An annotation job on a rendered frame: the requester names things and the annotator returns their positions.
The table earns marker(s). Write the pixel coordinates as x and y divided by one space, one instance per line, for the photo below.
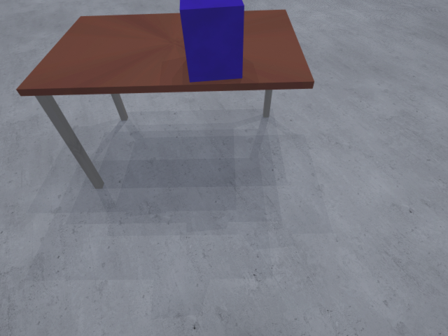
145 53

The carton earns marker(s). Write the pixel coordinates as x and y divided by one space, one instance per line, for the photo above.
213 34

